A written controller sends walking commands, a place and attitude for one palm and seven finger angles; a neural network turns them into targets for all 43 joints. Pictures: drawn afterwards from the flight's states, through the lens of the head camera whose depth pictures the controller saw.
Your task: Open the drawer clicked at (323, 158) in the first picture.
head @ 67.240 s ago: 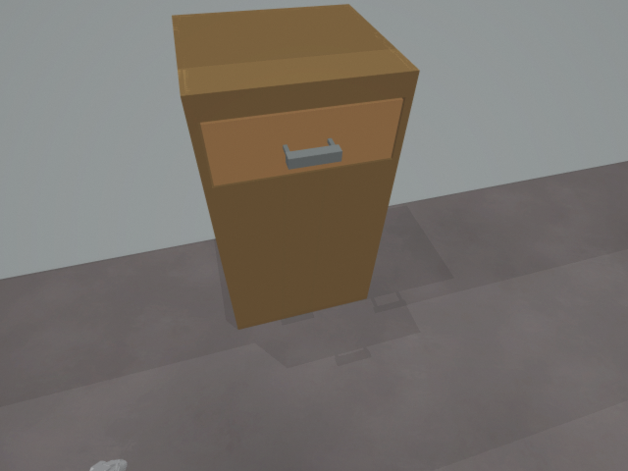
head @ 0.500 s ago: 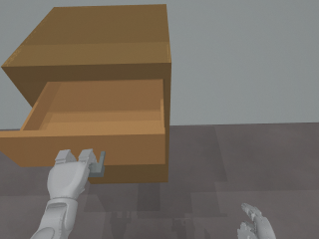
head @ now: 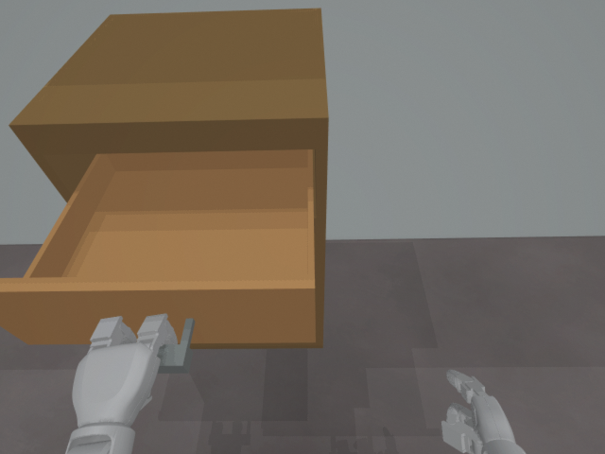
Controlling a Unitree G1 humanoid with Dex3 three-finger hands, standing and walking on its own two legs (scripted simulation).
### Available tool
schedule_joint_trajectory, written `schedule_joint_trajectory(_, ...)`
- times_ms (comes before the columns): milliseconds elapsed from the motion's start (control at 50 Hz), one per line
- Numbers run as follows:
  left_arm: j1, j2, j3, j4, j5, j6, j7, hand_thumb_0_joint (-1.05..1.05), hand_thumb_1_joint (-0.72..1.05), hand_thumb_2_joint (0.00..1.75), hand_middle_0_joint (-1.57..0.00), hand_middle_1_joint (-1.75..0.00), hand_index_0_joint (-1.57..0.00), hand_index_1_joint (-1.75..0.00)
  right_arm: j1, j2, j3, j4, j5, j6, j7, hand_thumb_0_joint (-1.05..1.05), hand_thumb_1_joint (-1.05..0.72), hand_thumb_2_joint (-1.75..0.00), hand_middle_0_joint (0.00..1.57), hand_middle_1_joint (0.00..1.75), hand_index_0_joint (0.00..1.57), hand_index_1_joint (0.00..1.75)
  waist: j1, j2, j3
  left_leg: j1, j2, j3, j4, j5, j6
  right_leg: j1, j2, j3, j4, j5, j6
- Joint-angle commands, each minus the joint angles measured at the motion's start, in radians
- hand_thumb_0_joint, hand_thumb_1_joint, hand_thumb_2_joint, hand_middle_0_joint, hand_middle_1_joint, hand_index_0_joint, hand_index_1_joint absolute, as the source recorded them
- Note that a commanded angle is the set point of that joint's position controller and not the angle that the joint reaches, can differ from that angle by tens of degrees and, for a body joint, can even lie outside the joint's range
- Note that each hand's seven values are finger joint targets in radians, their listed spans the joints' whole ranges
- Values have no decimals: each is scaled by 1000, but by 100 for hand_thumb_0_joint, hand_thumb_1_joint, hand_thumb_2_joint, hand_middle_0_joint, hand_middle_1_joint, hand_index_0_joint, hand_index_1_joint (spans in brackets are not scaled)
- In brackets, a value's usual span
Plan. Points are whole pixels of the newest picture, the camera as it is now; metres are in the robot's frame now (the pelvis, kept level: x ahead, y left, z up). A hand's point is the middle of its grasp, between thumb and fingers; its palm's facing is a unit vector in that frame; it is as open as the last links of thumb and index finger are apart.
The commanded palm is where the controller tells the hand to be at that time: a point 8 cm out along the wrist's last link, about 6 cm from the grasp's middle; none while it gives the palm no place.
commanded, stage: pull the drawer open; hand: left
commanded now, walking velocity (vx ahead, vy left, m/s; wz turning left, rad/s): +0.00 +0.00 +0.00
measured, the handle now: (146, 342) +0.26 +0.23 +0.01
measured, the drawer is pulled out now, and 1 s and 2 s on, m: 0.26 0.30 0.30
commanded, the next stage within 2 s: open the thumb to release the handle in 0.66 s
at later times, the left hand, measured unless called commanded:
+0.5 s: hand (129, 426) +0.16 +0.23 +0.00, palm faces +0.00 -0.10 -1.00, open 6.0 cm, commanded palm +0.11 +0.23 +0.05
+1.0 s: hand (131, 420) +0.17 +0.23 +0.00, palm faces +0.07 -0.08 -0.99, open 7.1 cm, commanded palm +0.14 +0.23 +0.05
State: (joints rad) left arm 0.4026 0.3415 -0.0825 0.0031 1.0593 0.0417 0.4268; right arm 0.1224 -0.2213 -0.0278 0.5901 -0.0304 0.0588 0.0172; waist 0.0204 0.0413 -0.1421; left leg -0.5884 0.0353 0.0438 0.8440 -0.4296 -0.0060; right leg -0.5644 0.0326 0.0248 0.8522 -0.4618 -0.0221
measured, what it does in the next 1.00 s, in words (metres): stands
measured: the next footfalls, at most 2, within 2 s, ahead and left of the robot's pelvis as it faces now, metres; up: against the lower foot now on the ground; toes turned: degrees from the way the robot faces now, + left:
none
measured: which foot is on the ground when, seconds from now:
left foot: down 0.00-1.00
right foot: down 0.00-1.00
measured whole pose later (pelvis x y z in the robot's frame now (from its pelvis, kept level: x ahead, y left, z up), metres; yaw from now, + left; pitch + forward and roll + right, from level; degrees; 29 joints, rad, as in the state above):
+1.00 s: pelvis -0.02 -0.01 -0.01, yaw +1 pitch +10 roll +1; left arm 0.45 0.34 -0.09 -0.05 1.06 0.01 0.52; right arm 0.11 -0.23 -0.03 0.61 -0.04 0.07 -0.02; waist 0.06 0.05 -0.14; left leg -0.68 0.03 0.02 0.93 -0.43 -0.01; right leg -0.65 0.02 0.00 0.95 -0.48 -0.03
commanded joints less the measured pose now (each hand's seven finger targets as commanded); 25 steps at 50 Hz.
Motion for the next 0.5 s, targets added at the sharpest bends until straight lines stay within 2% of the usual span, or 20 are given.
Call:
schedule_joint_trajectory(0,112,125,106,-224,-12,-10,60,0,90,90,-40,-135,-40,-135,-129,-108,-31,-162,-8,-47,2,0,-90,-90,20,30,20,30,54,-14,-170,166,-55,-24,-58,417,24,59,21,-10,-87,475,-21)
schedule_joint_trajectory(40,170,125,113,-243,-19,-16,65,0,90,90,-40,-135,-40,-135,-121,-107,-33,-168,-6,-48,5,0,-90,-90,20,30,20,30,60,-1,-186,166,-54,-27,-53,442,22,76,22,-8,-78,495,-26)
schedule_joint_trajectory(60,167,113,92,-254,-11,-18,67,0,90,90,-40,-135,-40,-135,-128,-106,-28,-170,-12,-48,11,0,-90,-90,20,30,20,30,59,2,-178,173,-53,-28,-45,440,23,46,20,-3,-73,479,-23)
schedule_joint_trajectory(80,193,107,93,-253,-17,-18,68,0,90,90,-40,-135,-40,-135,-120,-104,-36,-170,-7,-49,11,0,-90,-90,20,30,20,30,55,-10,-164,164,-52,-27,-43,431,25,54,20,-9,-75,485,-23)
schedule_joint_trajectory(100,192,123,109,-266,-12,-24,72,0,90,90,-40,-135,-40,-135,-125,-107,-32,-170,-12,-48,13,0,-90,-90,20,30,20,30,59,-17,-184,166,-53,-29,-37,441,24,40,22,1,-68,483,-23)
schedule_joint_trajectory(120,220,106,92,-271,-16,-24,72,0,90,90,-40,-135,-40,-135,-121,-105,-35,-174,-9,-49,14,0,-90,-90,20,30,20,30,56,-9,-167,157,-54,-27,-37,423,25,47,19,-7,-70,481,-22)
schedule_joint_trajectory(140,228,136,127,-276,-21,-28,75,0,90,90,-40,-135,-40,-135,-122,-107,-33,-176,-8,-48,12,0,-90,-90,20,30,20,30,59,-18,-174,153,-52,-31,-37,433,24,57,22,0,-68,494,-26)
schedule_joint_trajectory(160,234,133,121,-294,-18,-32,78,0,90,90,-40,-135,-40,-135,-126,-107,-28,-178,-16,-49,17,0,-90,-90,20,30,20,30,65,-21,-189,160,-56,-30,-28,432,24,39,18,12,-61,489,-24)
schedule_joint_trajectory(180,284,122,121,-284,-23,-35,80,0,90,90,-40,-135,-40,-135,-120,-101,-33,-181,-10,-50,16,0,-90,-90,20,30,20,30,66,-30,-173,146,-55,-29,-26,421,26,52,19,2,-60,496,-23)
schedule_joint_trajectory(220,277,126,122,-293,-21,-37,84,0,90,90,-40,-135,-40,-135,-123,-105,-31,-182,-13,-48,16,0,-90,-90,20,30,20,30,59,-32,-152,130,-58,-29,-24,390,26,34,18,4,-61,477,-22)
schedule_joint_trajectory(260,279,147,142,-319,-21,-44,90,0,90,90,-40,-135,-40,-135,-129,-106,-26,-185,-20,-49,20,0,-90,-90,20,30,20,30,67,-21,-177,141,-60,-32,-16,390,24,12,17,26,-55,457,-26)
schedule_joint_trajectory(280,323,145,151,-305,-23,-48,93,0,90,90,-40,-135,-40,-135,-123,-101,-32,-185,-12,-49,17,0,-90,-90,20,30,20,30,67,-19,-151,123,-57,-30,-19,377,26,28,19,7,-55,460,-25)
schedule_joint_trajectory(300,327,155,156,-310,-22,-51,95,0,90,90,-40,-135,-40,-135,-132,-104,-25,-188,-19,-48,19,0,-90,-90,20,30,20,30,71,-29,-153,121,-64,-31,-11,366,24,7,19,25,-54,452,-27)
schedule_joint_trajectory(340,345,155,169,-305,-30,-50,98,0,90,90,-40,-135,-40,-135,-129,-104,-26,-190,-13,-45,15,0,-90,-90,20,30,20,30,69,-22,-137,102,-63,-32,-19,337,25,22,19,15,-60,437,-29)
schedule_joint_trajectory(360,351,164,178,-306,-27,-53,101,0,90,90,-40,-135,-40,-135,-133,-103,-23,-189,-20,-47,19,0,-90,-90,20,30,20,30,77,-32,-152,110,-66,-30,-12,337,23,3,19,32,-54,425,-28)
schedule_joint_trajectory(380,389,149,167,-308,-30,-54,101,0,90,90,-40,-135,-40,-135,-129,-100,-26,-192,-13,-46,19,0,-90,-90,20,30,20,30,79,-1,-145,96,-63,-28,-17,331,25,24,19,14,-51,431,-29)
schedule_joint_trajectory(400,389,153,163,-319,-27,-55,102,0,90,90,-40,-135,-40,-135,-138,-101,-22,-195,-18,-46,24,0,-90,-90,20,30,20,30,80,-11,-148,103,-64,-32,-10,342,23,-2,21,29,-47,422,-31)
schedule_joint_trajectory(420,413,133,144,-330,-31,-50,101,0,90,90,-40,-135,-40,-135,-132,-100,-25,-200,-15,-45,26,0,-90,-90,20,30,20,30,78,15,-140,103,-60,-29,-11,340,25,5,18,14,-48,416,-30)
schedule_joint_trajectory(460,391,169,176,-336,-31,-43,104,0,90,90,-40,-135,-40,-135,-137,-104,-20,-201,-18,-40,26,0,-90,-90,20,30,20,30,80,6,-152,106,-63,-31,-9,335,22,-6,19,33,-47,404,-32)
schedule_joint_trajectory(480,407,147,160,-328,-30,-42,104,0,90,90,-40,-135,-40,-135,-132,-101,-26,-200,-14,-41,25,0,-90,-90,20,30,20,30,73,12,-132,92,-60,-29,-8,324,25,1,21,19,-47,411,-31)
